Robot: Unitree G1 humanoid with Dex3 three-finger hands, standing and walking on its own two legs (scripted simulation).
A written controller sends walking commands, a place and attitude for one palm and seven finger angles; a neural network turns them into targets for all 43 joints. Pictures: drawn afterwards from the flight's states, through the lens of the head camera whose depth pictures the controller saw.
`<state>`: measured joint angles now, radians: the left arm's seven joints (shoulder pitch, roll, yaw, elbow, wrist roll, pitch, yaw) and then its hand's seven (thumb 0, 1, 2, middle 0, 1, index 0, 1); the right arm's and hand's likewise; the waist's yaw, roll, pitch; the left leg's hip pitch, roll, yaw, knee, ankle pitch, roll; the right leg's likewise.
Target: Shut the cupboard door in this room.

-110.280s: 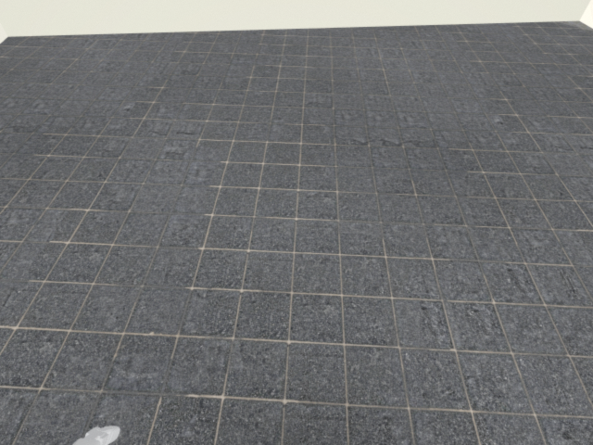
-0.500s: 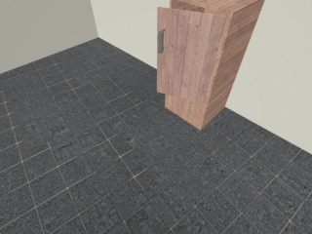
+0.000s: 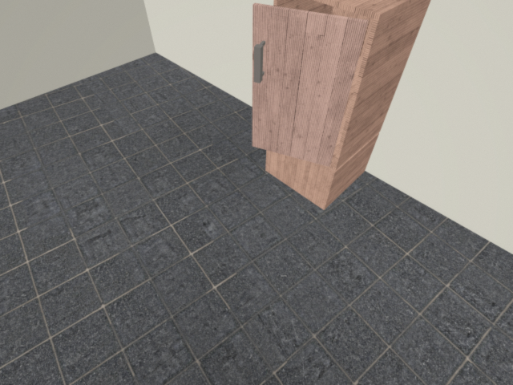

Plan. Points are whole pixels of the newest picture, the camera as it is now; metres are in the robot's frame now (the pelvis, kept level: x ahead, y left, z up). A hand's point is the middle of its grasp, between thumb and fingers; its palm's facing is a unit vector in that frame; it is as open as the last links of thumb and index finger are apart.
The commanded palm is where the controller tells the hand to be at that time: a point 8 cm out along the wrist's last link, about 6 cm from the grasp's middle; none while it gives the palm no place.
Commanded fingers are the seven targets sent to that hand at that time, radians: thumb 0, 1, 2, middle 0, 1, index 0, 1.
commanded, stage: look to check the result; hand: left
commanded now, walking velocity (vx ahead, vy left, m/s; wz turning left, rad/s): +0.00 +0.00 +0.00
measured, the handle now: (260, 61) +1.13 +0.04 -0.04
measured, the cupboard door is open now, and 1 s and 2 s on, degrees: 23 23 23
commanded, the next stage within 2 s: walk to a spot facing it in 0.44 s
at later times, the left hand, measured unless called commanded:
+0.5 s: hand out of the picture +0.07 +0.22 -0.16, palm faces +0.00 -0.96 -0.28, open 7.4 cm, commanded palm none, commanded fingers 0.00 0.90 0.90 -0.20 -0.30 -0.20 -0.30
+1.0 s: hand out of the picture +0.08 +0.23 -0.20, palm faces +0.18 -0.97 -0.18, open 7.4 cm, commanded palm none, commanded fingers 0.00 0.90 0.90 -0.20 -0.30 -0.20 -0.30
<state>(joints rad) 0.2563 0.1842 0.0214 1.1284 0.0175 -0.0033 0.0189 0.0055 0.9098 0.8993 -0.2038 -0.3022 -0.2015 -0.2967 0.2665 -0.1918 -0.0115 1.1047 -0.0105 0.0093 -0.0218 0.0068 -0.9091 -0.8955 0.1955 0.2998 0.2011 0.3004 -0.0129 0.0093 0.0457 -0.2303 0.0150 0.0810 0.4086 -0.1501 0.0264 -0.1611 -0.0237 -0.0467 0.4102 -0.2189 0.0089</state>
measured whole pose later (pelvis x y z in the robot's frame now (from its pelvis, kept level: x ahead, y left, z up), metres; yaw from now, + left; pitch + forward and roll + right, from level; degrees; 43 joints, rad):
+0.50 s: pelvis +0.03 +0.00 +0.00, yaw +0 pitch -2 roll +0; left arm 0.16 0.26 0.02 1.13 0.02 -0.01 0.01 0.01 0.91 0.90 -0.20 -0.30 -0.20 -0.30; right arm 0.14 -0.27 0.00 1.11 -0.01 0.00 -0.01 0.01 -0.91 -0.90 0.20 0.30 0.20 0.30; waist 0.00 0.01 0.05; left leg -0.17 0.01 0.08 0.35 -0.16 0.02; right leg -0.09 -0.02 -0.05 0.33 -0.22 0.01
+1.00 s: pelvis +0.12 +0.05 -0.02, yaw +10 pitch -1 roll +0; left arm 0.29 0.20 0.06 1.08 0.03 0.02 -0.01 0.01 0.91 0.90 -0.20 -0.30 -0.20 -0.30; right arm 0.35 -0.17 -0.02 1.03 -0.03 -0.04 -0.01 0.01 -0.91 -0.90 0.20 0.30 0.20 0.30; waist -0.03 -0.04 0.09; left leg -0.29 -0.01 0.10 0.62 -0.33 0.06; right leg -0.36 -0.10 -0.05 1.09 -0.43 0.00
